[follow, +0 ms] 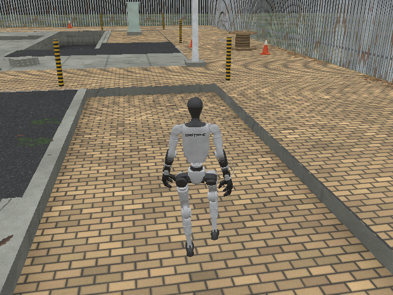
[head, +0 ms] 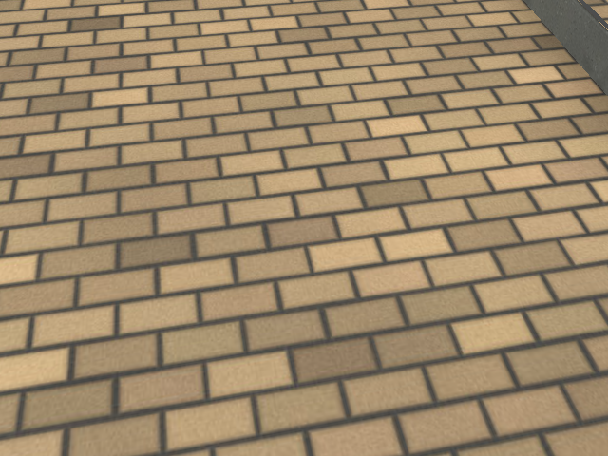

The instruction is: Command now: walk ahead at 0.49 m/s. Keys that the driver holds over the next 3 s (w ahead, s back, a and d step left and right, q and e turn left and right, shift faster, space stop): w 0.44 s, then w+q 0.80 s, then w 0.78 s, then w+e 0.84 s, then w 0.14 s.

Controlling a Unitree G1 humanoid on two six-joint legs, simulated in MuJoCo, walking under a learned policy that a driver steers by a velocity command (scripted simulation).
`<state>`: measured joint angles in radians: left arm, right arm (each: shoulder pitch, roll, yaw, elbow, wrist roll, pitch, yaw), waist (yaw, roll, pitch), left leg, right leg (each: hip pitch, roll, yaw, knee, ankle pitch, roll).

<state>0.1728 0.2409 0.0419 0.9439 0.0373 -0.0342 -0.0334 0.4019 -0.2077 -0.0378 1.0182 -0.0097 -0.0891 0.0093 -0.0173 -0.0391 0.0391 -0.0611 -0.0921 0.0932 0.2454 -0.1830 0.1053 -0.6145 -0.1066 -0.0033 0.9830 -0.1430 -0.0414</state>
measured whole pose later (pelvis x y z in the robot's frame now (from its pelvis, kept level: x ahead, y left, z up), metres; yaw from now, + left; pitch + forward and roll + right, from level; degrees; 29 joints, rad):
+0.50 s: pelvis +0.29 -0.05 +0.00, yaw +1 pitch -1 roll -1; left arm 0.33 0.21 0.05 1.03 0.02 -0.09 0.00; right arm 0.23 -0.23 -0.05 0.95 -0.03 -0.05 0.02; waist 0.00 0.03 0.05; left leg -0.53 0.07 -0.02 1.09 -0.25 0.06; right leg -0.14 0.08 -0.11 0.31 -0.17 -0.11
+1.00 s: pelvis +0.55 +0.03 -0.01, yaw +16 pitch +0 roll +0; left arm 0.20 0.23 0.04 0.89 0.04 -0.08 0.00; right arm 0.25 -0.25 -0.08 0.94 -0.01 -0.04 0.00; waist 0.00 -0.02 0.06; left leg -0.24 -0.14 0.04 0.41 -0.17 0.15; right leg -0.48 -0.08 0.00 1.18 -0.32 0.00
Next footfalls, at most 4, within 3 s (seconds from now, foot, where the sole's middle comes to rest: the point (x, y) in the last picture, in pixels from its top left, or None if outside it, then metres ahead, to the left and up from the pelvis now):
0.26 right None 0.33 -0.11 -0.78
0.82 left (269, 408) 0.61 0.08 -0.78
1.38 right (285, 278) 0.97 0.04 -0.78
1.90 left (176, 245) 1.08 0.35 -0.78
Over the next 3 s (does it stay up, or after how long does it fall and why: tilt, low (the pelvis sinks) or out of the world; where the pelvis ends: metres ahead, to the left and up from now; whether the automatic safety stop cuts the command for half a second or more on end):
stays up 1.55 0.42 -0.03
